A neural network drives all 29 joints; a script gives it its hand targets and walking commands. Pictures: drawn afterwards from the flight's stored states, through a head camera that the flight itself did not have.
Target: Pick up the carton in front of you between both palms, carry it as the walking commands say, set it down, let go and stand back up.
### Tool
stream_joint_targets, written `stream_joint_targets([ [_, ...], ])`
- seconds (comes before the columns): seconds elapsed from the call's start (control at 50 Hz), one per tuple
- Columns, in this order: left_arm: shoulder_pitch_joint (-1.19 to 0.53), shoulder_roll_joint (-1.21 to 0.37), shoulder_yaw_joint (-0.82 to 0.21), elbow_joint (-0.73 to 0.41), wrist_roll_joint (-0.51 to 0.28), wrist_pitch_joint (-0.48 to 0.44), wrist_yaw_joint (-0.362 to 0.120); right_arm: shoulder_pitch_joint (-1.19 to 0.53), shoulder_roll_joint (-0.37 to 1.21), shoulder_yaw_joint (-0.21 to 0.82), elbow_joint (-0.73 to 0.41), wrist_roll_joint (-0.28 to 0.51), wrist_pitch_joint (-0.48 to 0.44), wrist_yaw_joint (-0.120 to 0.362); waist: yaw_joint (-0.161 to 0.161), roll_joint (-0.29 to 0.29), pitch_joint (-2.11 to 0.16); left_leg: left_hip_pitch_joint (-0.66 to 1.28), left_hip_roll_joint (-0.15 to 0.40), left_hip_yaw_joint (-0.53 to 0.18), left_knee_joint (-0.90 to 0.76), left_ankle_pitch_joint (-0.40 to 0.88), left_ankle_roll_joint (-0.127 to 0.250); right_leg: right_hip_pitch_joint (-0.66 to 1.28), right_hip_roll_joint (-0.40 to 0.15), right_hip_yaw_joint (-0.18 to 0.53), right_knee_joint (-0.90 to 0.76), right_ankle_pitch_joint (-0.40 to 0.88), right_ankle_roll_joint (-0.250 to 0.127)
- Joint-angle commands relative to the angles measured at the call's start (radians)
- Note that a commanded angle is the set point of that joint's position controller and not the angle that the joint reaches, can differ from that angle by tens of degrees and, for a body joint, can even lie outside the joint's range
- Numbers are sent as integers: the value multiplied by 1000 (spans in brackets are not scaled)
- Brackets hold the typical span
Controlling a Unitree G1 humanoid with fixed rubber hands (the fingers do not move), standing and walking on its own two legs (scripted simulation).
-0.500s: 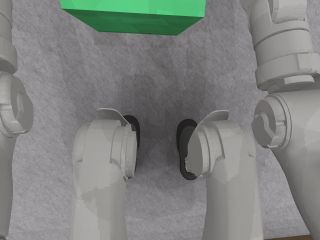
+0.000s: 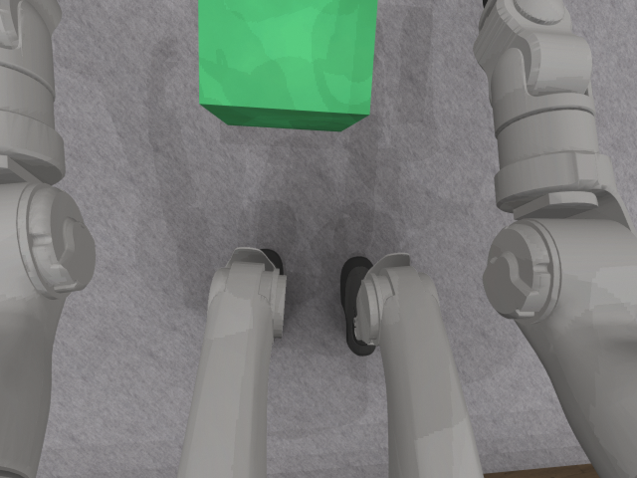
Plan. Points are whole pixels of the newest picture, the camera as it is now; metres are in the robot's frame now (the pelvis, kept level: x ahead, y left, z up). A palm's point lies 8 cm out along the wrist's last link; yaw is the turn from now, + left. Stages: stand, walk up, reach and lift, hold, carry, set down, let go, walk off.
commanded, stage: set down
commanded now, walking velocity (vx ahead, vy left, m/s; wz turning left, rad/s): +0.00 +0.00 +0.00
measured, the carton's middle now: (287, 51) +0.57 +0.08 -0.38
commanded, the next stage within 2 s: let go in 0.38 s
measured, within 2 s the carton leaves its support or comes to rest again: neither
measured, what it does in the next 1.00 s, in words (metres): rises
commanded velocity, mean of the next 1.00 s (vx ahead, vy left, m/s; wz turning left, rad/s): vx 0.00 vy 0.00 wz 0.00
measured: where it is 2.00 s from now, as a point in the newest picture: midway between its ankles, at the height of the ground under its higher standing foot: (311, 319)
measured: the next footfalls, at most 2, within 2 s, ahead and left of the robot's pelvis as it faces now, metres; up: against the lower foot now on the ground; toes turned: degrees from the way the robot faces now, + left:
none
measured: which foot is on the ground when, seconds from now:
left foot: down 0.00-1.00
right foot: down 0.00-1.00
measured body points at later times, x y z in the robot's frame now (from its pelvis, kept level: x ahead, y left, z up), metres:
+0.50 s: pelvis +0.02 +0.00 +0.14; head +0.35 +0.05 +0.44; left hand +0.56 +0.29 +0.03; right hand +0.58 -0.12 +0.03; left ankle +0.10 +0.09 -0.47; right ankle +0.09 -0.11 -0.47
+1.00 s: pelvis +0.08 +0.00 +0.23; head +0.28 +0.02 +0.64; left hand +0.41 +0.26 +0.12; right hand +0.43 -0.18 +0.12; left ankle +0.10 +0.09 -0.47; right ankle +0.09 -0.11 -0.47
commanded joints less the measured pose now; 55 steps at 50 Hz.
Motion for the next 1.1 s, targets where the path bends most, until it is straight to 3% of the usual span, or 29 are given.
stream_joint_targets([
  [0.0, -293, 151, 8, -147, -12, -7, -4, -249, -121, 4, -147, 6, -9, 0, 0, 140, -1347, 996, 7, -25, -202, 578, -50, 439, 31, -45, -174, 320, 8],
  [0.26, -193, 102, 77, -81, 61, -49, -37, -140, -60, -53, -135, -73, -38, 33, 5, 90, -1202, 1054, 15, -27, -503, 555, -52, 620, 8, -4, -483, 364, 32],
  [0.44, -80, 50, 131, -87, 153, -74, -46, -3, -31, -74, -141, -144, -57, 58, 9, 96, -1181, 1252, 24, -34, -681, 633, -56, 734, -1, -1, -677, 392, 45],
  [0.52, 82, 13, 138, -167, 195, -73, -28, 153, -40, -32, -196, -180, -68, 78, 16, 99, -1258, 1437, 31, -45, -744, 759, -56, 811, -1, -3, -749, 456, 40],
  [0.6, 297, -38, 115, -279, 162, -101, -9, 350, -40, 33, -266, -185, -99, 98, 6, 90, -1262, 1559, 39, -62, -803, 870, -55, 892, -11, 15, -815, 543, 29],
  [0.7, 507, -90, 81, -364, 115, -160, -7, 544, -22, 83, -298, -158, -152, 115, -1, 81, -1134, 1592, 49, -79, -885, 885, -54, 975, -27, 48, -902, 575, 19],
  [0.86, 873, -156, 41, -357, 88, -237, -8, 884, -5, 130, -265, -127, -233, 146, -4, 66, -980, 1642, 66, -98, -986, 915, -50, 1116, -50, 86, -1010, 638, 15],
  [0.94, 1053, -176, 17, -380, 77, -266, -4, 1045, -8, 154, -290, -119, -266, 158, -8, 53, -899, 1664, 64, -94, -1047, 865, -49, 1242, -61, 100, -1063, 651, 13],
  [1.08, 1311, -190, -39, -490, 44, -294, -5, 1269, -24, 200, -374, -85, -295, 184, -12, 12, -664, 1688, 48, -55, -1183, 600, -46, 1499, -77, 108, -1164, 579, 12],
])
